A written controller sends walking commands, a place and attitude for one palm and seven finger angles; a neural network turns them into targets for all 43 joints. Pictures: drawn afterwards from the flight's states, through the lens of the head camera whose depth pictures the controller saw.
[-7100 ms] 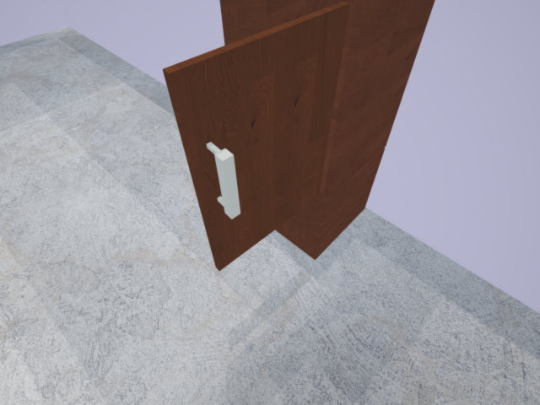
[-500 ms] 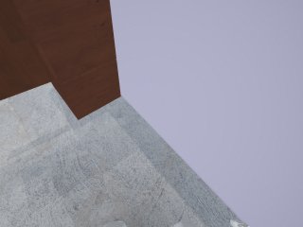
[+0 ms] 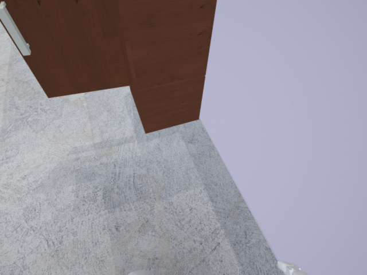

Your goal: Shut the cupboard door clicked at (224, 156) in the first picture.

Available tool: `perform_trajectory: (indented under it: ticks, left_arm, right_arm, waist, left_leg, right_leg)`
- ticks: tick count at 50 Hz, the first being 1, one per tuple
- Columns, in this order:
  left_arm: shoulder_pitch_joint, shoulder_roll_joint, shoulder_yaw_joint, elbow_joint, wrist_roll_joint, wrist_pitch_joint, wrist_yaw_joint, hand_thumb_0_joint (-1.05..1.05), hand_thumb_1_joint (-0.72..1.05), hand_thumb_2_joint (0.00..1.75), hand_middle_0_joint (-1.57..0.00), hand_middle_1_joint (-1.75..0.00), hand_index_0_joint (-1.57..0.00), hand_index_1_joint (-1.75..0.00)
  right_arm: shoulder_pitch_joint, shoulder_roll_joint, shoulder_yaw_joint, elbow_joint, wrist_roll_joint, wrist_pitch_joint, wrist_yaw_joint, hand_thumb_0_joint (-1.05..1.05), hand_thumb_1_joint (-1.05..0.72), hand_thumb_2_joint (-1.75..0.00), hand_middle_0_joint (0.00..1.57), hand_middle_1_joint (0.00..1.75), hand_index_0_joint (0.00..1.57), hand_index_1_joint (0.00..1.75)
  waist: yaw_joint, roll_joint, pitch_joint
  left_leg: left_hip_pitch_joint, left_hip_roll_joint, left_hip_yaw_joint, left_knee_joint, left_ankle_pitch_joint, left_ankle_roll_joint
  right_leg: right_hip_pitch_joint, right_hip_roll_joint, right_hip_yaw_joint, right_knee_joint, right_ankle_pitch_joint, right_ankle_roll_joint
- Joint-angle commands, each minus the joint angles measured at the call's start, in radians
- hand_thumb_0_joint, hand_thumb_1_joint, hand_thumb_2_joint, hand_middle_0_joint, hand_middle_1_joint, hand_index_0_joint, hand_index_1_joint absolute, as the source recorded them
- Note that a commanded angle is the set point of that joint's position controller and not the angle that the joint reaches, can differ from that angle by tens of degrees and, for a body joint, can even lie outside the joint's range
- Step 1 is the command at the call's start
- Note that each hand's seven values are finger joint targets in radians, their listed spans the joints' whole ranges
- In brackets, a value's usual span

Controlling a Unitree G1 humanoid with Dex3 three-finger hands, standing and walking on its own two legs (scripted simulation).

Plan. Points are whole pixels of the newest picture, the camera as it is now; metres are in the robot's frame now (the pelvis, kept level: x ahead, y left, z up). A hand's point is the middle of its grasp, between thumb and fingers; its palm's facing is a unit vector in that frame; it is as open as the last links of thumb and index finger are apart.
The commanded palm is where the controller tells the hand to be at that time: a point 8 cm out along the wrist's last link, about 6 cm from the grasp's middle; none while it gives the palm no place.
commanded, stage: turn to face it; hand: left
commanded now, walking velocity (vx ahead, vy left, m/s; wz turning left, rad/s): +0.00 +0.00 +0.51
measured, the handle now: (15, 29) +0.84 +0.67 +0.02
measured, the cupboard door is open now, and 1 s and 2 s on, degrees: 85 85 85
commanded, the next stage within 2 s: take the last steps up to it in 0.46 s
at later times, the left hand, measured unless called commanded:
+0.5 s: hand out of the picture +0.05 +0.18 -0.15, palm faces +0.22 -0.94 -0.26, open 7.4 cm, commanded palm none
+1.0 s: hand out of the picture +0.10 +0.22 -0.15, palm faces +0.34 -0.91 -0.22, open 7.4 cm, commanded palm none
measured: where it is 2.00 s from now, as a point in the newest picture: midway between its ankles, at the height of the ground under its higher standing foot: (139, 223)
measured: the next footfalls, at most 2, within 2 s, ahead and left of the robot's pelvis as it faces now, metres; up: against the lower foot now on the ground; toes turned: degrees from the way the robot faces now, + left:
left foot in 0.02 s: +0.04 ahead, +0.11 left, +0.00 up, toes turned +5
right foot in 0.38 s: +0.08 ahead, -0.14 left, +0.00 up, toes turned +8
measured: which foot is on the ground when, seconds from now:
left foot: up 0.00-0.00, down 0.02-0.38, up 0.40-0.66, down 0.68-1.00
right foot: down 0.00-0.02, up 0.04-0.36, down 0.38-0.68, up 0.70-1.00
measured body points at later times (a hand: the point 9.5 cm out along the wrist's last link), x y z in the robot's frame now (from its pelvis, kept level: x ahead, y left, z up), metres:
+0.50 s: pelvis +0.02 -0.03 +0.00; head +0.05 -0.03 +0.45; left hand +0.04 +0.23 -0.13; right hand +0.13 -0.26 -0.15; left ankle -0.03 +0.09 -0.67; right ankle +0.04 -0.15 -0.73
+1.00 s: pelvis +0.08 +0.00 +0.00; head +0.11 +0.00 +0.45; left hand +0.08 +0.27 -0.13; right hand +0.14 -0.22 -0.15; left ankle -0.01 +0.08 -0.73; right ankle +0.16 -0.10 -0.72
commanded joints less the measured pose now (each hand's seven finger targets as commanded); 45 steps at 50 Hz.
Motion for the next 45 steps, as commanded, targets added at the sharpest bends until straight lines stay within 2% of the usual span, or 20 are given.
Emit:
perform_trajectory:
  ticks: [1, 2, 5, 8, 13, 16, 17, 18, 19, 20, 22, 24, 28, 31, 32, 34, 35, 37, 39, 45]
  left_arm:
    - [-0.068, 0.112, 0.032, -0.134, -0.019, 0.004, 0.009, 0.0, 0.9, 0.9, -0.2, -0.3, -0.2, -0.3]
    - [-0.12, 0.139, 0.036, -0.139, -0.01, 0.017, 0.016, 0.0, 0.9, 0.9, -0.2, -0.3, -0.2, -0.3]
    - [-0.102, 0.122, 0.039, -0.084, -0.011, 0.026, 0.01, 0.0, 0.9, 0.9, -0.2, -0.3, -0.2, -0.3]
    - [-0.076, 0.104, 0.036, -0.064, -0.014, 0.03, 0.004, 0.0, 0.9, 0.9, -0.2, -0.3, -0.2, -0.3]
    - [-0.081, 0.091, 0.028, -0.061, -0.014, 0.025, 0.003, 0.0, 0.9, 0.9, -0.2, -0.3, -0.2, -0.3]
    - [-0.001, 0.098, 0.032, -0.036, -0.018, 0.012, 0.007, 0.0, 0.9, 0.9, -0.2, -0.3, -0.2, -0.3]
    - [0.04, 0.124, 0.038, -0.026, -0.015, 0.002, 0.013, 0.0, 0.9, 0.9, -0.2, -0.3, -0.2, -0.3]
    - [0.058, 0.194, 0.052, -0.022, -0.002, -0.011, 0.02, 0.0, 0.9, 0.9, -0.2, -0.3, -0.2, -0.3]
    - [0.051, 0.257, 0.058, -0.031, 0.005, -0.012, 0.019, 0.0, 0.9, 0.9, -0.2, -0.3, -0.2, -0.3]
    - [0.03, 0.24, 0.056, -0.044, 0.002, -0.013, 0.023, 0.0, 0.9, 0.9, -0.2, -0.3, -0.2, -0.3]
    - [-0.037, 0.176, 0.045, -0.049, -0.001, -0.014, 0.027, 0.0, 0.9, 0.9, -0.2, -0.3, -0.2, -0.3]
    - [-0.037, 0.159, 0.038, -0.049, 0.001, -0.017, 0.023, 0.0, 0.9, 0.9, -0.2, -0.3, -0.2, -0.3]
    - [0.019, 0.184, 0.046, -0.005, 0.005, -0.02, 0.022, 0.0, 0.9, 0.9, -0.2, -0.3, -0.2, -0.3]
    - [0.022, 0.189, 0.054, 0.013, -0.006, -0.017, 0.011, 0.0, 0.9, 0.9, -0.2, -0.3, -0.2, -0.3]
    - [-0.001, 0.172, 0.054, 0.008, -0.011, -0.011, 0.005, 0.0, 0.9, 0.9, -0.2, -0.3, -0.2, -0.3]
    - [-0.055, 0.08, 0.039, -0.058, -0.016, -0.004, -0.014, 0.0, 0.9, 0.9, -0.2, -0.3, -0.2, -0.3]
    - [-0.141, 0.093, 0.031, -0.071, -0.001, -0.002, -0.011, 0.0, 0.9, 0.9, -0.2, -0.3, -0.2, -0.3]
    - [-0.177, 0.077, 0.034, -0.057, -0.002, -0.017, -0.021, 0.0, 0.9, 0.9, -0.2, -0.3, -0.2, -0.3]
    - [-0.13, 0.067, 0.032, -0.02, -0.004, -0.017, -0.03, 0.0, 0.9, 0.9, -0.2, -0.3, -0.2, -0.3]
    - [-0.137, 0.042, 0.021, -0.008, -0.005, -0.021, -0.035, 0.0, 0.9, 0.9, -0.2, -0.3, -0.2, -0.3]
  right_arm:
    - [0.201, -0.284, -0.066, -0.04, -0.006, -0.035, -0.025, 0.0, -0.9, -0.9, 0.2, 0.3, 0.2, 0.3]
    - [0.219, -0.276, -0.064, -0.028, -0.007, -0.036, -0.036, 0.0, -0.9, -0.9, 0.2, 0.3, 0.2, 0.3]
    - [0.085, -0.201, -0.04, -0.055, -0.009, -0.044, -0.057, 0.0, -0.9, -0.9, 0.2, 0.3, 0.2, 0.3]
    - [0.078, -0.189, -0.034, -0.048, -0.009, -0.046, -0.058, 0.0, -0.9, -0.9, 0.2, 0.3, 0.2, 0.3]
    - [0.077, -0.187, -0.038, -0.035, -0.014, -0.035, -0.053, 0.0, -0.9, -0.9, 0.2, 0.3, 0.2, 0.3]
    - [0.044, -0.171, -0.035, -0.038, -0.007, -0.031, -0.049, 0.0, -0.9, -0.9, 0.2, 0.3, 0.2, 0.3]
    - [0.04, -0.147, -0.033, -0.043, 0.0, -0.032, -0.046, 0.0, -0.9, -0.9, 0.2, 0.3, 0.2, 0.3]
    - [0.06, -0.093, -0.026, -0.052, 0.009, -0.033, -0.04, 0.0, -0.9, -0.9, 0.2, 0.3, 0.2, 0.3]
    - [0.059, -0.071, -0.021, -0.071, 0.009, -0.029, -0.035, 0.0, -0.9, -0.9, 0.2, 0.3, 0.2, 0.3]
    - [0.05, -0.088, -0.028, -0.076, 0.004, -0.019, -0.034, 0.0, -0.9, -0.9, 0.2, 0.3, 0.2, 0.3]
    - [0.041, -0.086, -0.03, -0.038, 0.001, -0.011, -0.033, 0.0, -0.9, -0.9, 0.2, 0.3, 0.2, 0.3]
    - [0.044, -0.055, -0.019, -0.021, 0.004, -0.012, -0.027, 0.0, -0.9, -0.9, 0.2, 0.3, 0.2, 0.3]
    - [0.039, -0.014, 0.0, -0.002, 0.009, -0.028, -0.027, 0.0, -0.9, -0.9, 0.2, 0.3, 0.2, 0.3]
    - [0.102, -0.033, 0.004, 0.025, 0.001, -0.043, -0.028, 0.0, -0.9, -0.9, 0.2, 0.3, 0.2, 0.3]
    - [0.145, -0.064, -0.003, 0.037, -0.001, -0.051, -0.029, 0.0, -0.9, -0.9, 0.2, 0.3, 0.2, 0.3]
    - [0.26, -0.223, -0.037, 0.04, -0.021, -0.056, -0.042, 0.0, -0.9, -0.9, 0.2, 0.3, 0.2, 0.3]
    - [0.297, -0.213, -0.035, 0.054, -0.021, -0.059, -0.046, 0.0, -0.9, -0.9, 0.2, 0.3, 0.2, 0.3]
    - [0.277, -0.154, -0.019, 0.056, -0.014, -0.081, -0.061, 0.0, -0.9, -0.9, 0.2, 0.3, 0.2, 0.3]
    - [0.227, -0.126, -0.005, 0.054, -0.011, -0.094, -0.064, 0.0, -0.9, -0.9, 0.2, 0.3, 0.2, 0.3]
    - [0.236, -0.125, -0.005, 0.089, -0.01, -0.095, -0.055, 0.0, -0.9, -0.9, 0.2, 0.3, 0.2, 0.3]
  waist:
    - [-0.112, 0.347, -0.222]
    - [-0.118, 0.224, -0.217]
    - [-0.046, 0.233, -0.14]
    - [-0.029, 0.207, -0.151]
    - [-0.03, 0.219, -0.125]
    - [0.014, 0.202, -0.133]
    - [0.034, 0.129, -0.141]
    - [0.036, -0.081, -0.151]
    - [0.037, -0.233, -0.133]
    - [0.037, -0.164, -0.122]
    - [0.005, -0.222, -0.074]
    - [-0.003, -0.162, -0.083]
    - [0.018, -0.133, -0.112]
    - [-0.003, -0.126, -0.113]
    - [-0.029, -0.044, -0.116]
    - [-0.087, 0.363, -0.12]
    - [-0.116, 0.319, -0.096]
    - [-0.083, 0.243, -0.063]
    - [-0.04, 0.183, -0.071]
    - [-0.028, 0.182, -0.052]
  left_leg:
    - [0.349, 0.428, -0.525, -0.254, 0.762, 0.283]
    - [0.309, 0.412, -0.512, -0.243, 0.644, 0.301]
    - [0.165, 0.28, -0.373, -0.255, 0.556, 0.226]
    - [0.159, 0.232, -0.318, -0.253, 0.547, 0.204]
    - [0.077, 0.21, -0.359, -0.267, 0.405, 0.195]
    - [-0.018, 0.171, -0.354, -0.205, 0.363, 0.157]
    - [-0.068, 0.13, -0.329, -0.137, 0.287, 0.118]
    - [-0.2, 0.016, -0.211, 0.027, 0.062, 0.048]
    - [-0.211, -0.065, -0.117, 0.249, -0.244, 0.012]
    - [-0.181, -0.028, -0.149, 0.392, -0.265, 0.018]
    - [-0.215, 0.004, -0.149, 0.513, -0.179, 0.011]
    - [-0.167, 0.005, -0.106, 0.427, -0.153, -0.001]
    - [-0.075, -0.012, -0.036, 0.107, -0.122, -0.007]
    - [0.085, -0.023, -0.011, -0.122, 0.006, 0.009]
    - [0.179, 0.008, -0.052, -0.215, 0.042, 0.03]
    - [0.313, 0.349, -0.526, -0.386, -0.041, 0.233]
    - [0.275, 0.376, -0.596, -0.416, -0.121, 0.29]
    - [0.255, 0.309, -0.513, -0.396, 0.01, 0.282]
    - [0.246, 0.253, -0.385, -0.384, 0.162, 0.249]
    - [0.137, 0.197, -0.281, -0.379, 0.142, 0.228]
  right_leg:
    - [-0.361, 0.026, 0.087, 0.463, -0.314, 0.06]
    - [-0.382, 0.026, 0.169, 0.543, -0.288, 0.047]
    - [-0.345, 0.026, 0.209, 0.549, -0.121, 0.048]
    - [-0.272, 0.056, 0.186, 0.43, -0.092, 0.047]
    - [-0.136, 0.111, 0.152, 0.209, -0.074, 0.033]
    - [0.053, 0.133, 0.14, -0.023, 0.075, 0.022]
    - [0.146, 0.094, 0.178, -0.162, 0.149, 0.014]
    - [0.232, -0.103, 0.401, -0.273, 0.186, -0.049]
    - [0.136, -0.299, 0.547, -0.341, 0.233, -0.166]
    - [0.039, -0.316, 0.532, -0.339, 0.221, -0.215]
    - [0.026, -0.204, 0.407, -0.289, 0.367, -0.199]
    - [0.029, -0.162, 0.295, -0.265, 0.472, -0.174]
    - [0.116, -0.155, 0.261, -0.199, 0.594, -0.166]
    - [0.035, -0.14, 0.239, -0.179, 0.274, -0.104]
    - [-0.058, -0.116, 0.206, -0.119, 0.106, -0.069]
    - [-0.386, 0.087, 0.038, 0.278, -0.266, 0.02]
    - [-0.447, 0.065, 0.125, 0.433, -0.264, 0.0]
    - [-0.498, 0.041, 0.189, 0.544, -0.139, -0.01]
    - [-0.435, 0.037, 0.174, 0.486, -0.062, -0.007]
    - [-0.199, 0.087, 0.093, 0.163, -0.026, -0.002]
